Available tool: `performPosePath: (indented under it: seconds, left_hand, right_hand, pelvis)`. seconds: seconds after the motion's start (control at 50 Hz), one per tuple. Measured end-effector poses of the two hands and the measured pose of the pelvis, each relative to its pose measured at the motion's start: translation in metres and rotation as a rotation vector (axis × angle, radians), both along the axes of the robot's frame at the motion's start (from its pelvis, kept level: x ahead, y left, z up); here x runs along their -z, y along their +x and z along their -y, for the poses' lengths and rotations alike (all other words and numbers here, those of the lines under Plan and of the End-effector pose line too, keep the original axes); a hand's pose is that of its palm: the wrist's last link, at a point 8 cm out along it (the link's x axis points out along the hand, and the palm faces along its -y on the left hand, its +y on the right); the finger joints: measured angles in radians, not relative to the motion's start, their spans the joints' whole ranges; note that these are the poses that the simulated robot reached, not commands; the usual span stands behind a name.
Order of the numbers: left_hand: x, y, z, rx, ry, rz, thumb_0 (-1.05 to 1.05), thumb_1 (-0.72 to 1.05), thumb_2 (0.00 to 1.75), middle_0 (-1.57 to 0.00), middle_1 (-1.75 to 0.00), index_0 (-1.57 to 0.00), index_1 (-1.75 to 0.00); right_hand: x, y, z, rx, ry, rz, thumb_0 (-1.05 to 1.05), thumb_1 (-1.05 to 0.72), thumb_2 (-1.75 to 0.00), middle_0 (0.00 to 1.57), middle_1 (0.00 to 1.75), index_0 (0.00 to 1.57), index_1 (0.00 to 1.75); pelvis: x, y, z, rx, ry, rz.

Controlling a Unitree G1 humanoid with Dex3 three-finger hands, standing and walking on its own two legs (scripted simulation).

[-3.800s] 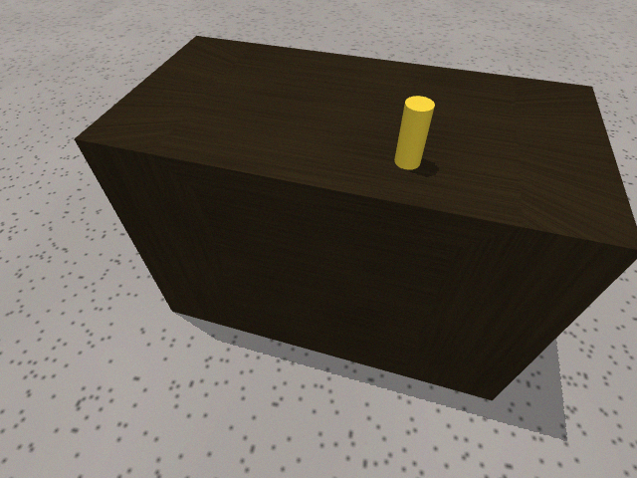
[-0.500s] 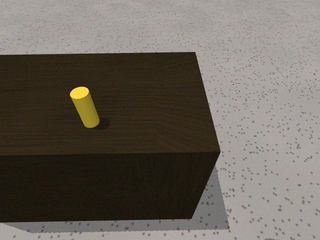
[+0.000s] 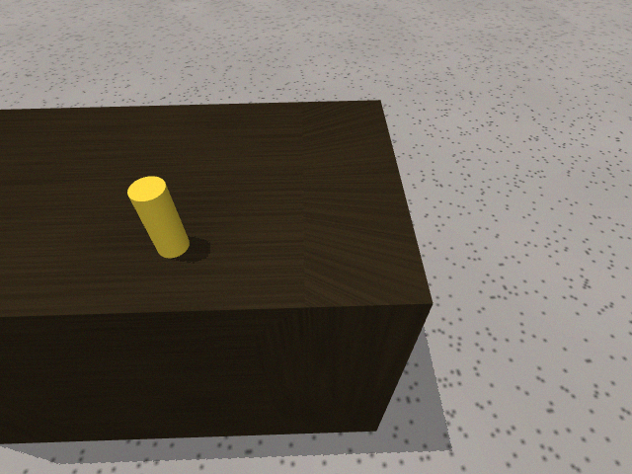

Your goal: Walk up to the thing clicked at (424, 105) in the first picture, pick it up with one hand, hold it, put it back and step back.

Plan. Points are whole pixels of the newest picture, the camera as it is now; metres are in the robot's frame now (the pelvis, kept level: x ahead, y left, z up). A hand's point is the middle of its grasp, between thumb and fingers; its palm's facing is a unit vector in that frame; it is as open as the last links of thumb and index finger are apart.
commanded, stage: stand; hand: left
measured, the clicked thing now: (161, 219) +0.47 +0.25 +0.03
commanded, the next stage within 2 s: none
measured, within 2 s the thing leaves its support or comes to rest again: neither
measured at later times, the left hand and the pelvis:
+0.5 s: hand out of the picture +0.08 +0.24 -0.16, palm faces -0.02 -0.94 -0.34, open 7.4 cm; pelvis +0.01 -0.01 +0.00, yaw +1 degrees
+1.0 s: hand out of the picture +0.09 +0.24 -0.15, palm faces -0.02 -0.94 -0.35, open 7.4 cm; pelvis +0.01 -0.02 +0.00, yaw +0 degrees
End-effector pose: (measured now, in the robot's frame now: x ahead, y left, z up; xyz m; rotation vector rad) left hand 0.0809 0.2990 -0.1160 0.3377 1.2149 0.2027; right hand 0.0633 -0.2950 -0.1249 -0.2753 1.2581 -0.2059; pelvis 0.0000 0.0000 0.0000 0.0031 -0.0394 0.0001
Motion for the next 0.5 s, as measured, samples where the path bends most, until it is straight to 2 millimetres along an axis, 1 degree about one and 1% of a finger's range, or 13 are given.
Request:
performPosePath:
  seconds: [0.18,0.28,0.38,0.5]
  left_hand:
    - [0.002,0.000,0.009,-0.002,-0.019,0.002,0.01,0.90,0.90,-0.20,-0.30,-0.20,-0.30]
    - [0.002,-0.001,0.013,-0.003,-0.023,0.003,0.01,0.90,0.90,-0.20,-0.30,-0.20,-0.30]
    - [0.003,-0.003,0.015,-0.007,-0.023,-0.001,0.01,0.90,0.90,-0.20,-0.30,-0.20,-0.30]
    - [0.003,-0.005,0.016,-0.010,-0.018,-0.013,0.01,0.90,0.90,-0.20,-0.30,-0.20,-0.30]
  right_hand:
    - [-0.005,0.018,0.003,-0.021,-0.008,0.040,0.01,-0.91,-0.90,0.20,0.30,0.20,0.30]
    - [-0.007,0.024,0.007,-0.028,-0.012,0.051,0.01,-0.91,-0.90,0.20,0.30,0.20,0.30]
    - [-0.007,0.026,0.011,-0.031,-0.016,0.051,0.01,-0.91,-0.90,0.20,0.30,0.20,0.30]
    - [-0.006,0.022,0.014,-0.032,-0.017,0.031,0.01,-0.91,-0.90,0.20,0.30,0.20,0.30]
  pelvis:
    - [-0.001,0.004,0.005,-0.005,0.000,0.002]
    - [-0.001,0.006,0.008,-0.007,-0.001,0.003]
    - [-0.001,0.006,0.010,-0.008,-0.002,0.002]
    - [-0.001,0.008,0.013,-0.010,-0.003,-0.001]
